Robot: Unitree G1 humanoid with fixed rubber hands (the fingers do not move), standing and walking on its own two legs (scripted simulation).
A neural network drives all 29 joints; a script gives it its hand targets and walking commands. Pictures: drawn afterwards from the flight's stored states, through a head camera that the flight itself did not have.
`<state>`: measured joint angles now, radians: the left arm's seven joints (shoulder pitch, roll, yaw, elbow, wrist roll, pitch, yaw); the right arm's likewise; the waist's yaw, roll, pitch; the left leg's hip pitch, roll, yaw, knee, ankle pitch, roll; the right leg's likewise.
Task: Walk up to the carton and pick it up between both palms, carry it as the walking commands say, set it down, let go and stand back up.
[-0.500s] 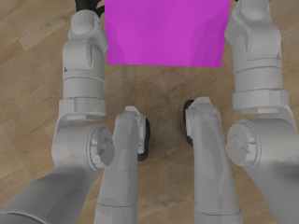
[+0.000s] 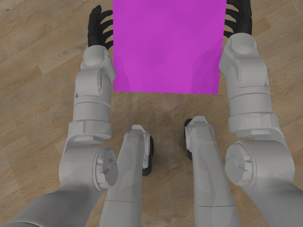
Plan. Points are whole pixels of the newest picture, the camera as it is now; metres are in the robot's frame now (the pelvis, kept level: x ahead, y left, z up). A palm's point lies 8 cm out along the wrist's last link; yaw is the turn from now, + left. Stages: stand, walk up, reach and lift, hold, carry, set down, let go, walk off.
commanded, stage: reach and lift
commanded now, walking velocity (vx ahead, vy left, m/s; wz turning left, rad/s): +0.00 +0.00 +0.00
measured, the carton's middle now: (166, 47) +0.51 -0.01 -0.14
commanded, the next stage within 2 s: none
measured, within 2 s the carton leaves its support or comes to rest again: neither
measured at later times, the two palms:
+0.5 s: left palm (69, 23) +0.49 +0.13 +0.06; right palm (271, 5) +0.49 -0.17 +0.05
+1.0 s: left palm (36, 19) +0.46 +0.13 +0.13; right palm (297, 3) +0.45 -0.16 +0.11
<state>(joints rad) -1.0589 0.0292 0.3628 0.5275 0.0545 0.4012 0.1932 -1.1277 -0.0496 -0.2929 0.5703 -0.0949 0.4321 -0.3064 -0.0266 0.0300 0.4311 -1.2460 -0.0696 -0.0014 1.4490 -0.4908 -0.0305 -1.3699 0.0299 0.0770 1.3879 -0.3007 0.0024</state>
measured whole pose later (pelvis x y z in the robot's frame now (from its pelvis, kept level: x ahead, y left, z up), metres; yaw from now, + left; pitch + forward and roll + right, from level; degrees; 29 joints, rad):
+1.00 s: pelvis +0.11 +0.00 +0.15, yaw -2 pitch +21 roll +1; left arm -0.40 -0.20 0.38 0.42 0.27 0.36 0.01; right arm -0.43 0.20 -0.38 0.45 -0.29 0.34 -0.15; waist 0.01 0.04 -0.14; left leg -0.71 -0.03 -0.04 0.66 -0.31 -0.02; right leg -0.83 0.04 0.07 0.63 -0.16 -0.01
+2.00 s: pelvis +0.12 +0.01 +0.18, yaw -1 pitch -7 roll +0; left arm -0.33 -0.17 0.29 0.33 0.31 0.70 0.01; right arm -0.34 0.17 -0.29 0.33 -0.31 0.71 -0.06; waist -0.02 0.04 -0.01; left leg -0.02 -0.02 -0.08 0.38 -0.25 0.00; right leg -0.12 0.03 0.04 0.35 -0.12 -0.01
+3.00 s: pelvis +0.12 +0.01 +0.18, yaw +0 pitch -6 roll +0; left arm -0.20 -0.14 0.19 0.20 0.24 0.73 0.02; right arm -0.23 0.15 -0.19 0.18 -0.28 0.75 -0.02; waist -0.02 0.05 0.01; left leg -0.02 -0.02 -0.09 0.38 -0.24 0.00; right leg -0.12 0.03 0.04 0.35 -0.12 -0.01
